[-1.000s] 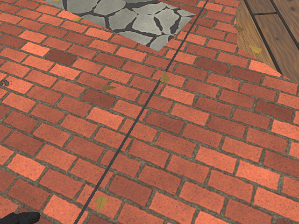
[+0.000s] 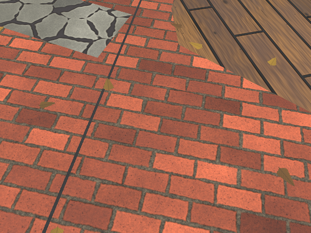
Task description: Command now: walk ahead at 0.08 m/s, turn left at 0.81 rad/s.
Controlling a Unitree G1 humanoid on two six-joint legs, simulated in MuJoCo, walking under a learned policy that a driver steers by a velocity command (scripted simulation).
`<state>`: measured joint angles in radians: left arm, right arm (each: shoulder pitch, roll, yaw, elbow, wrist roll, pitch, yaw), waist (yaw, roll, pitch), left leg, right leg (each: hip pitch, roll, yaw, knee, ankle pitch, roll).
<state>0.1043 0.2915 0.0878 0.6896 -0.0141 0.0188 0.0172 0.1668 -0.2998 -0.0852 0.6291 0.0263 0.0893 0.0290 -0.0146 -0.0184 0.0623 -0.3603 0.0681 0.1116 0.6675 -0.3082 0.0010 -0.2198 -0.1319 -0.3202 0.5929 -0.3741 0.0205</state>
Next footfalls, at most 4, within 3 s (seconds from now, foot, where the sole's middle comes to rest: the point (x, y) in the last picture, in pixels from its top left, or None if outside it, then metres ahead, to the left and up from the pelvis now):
0.46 right None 0.35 -0.05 -0.76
0.86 left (77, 201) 0.56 0.32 -0.76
1.30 right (105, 114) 1.03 0.25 -0.76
1.70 left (98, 57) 1.46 0.33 -0.76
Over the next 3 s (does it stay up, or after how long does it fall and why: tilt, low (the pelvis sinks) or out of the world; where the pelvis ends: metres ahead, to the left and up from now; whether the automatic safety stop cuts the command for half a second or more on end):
stays up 1.41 0.22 0.01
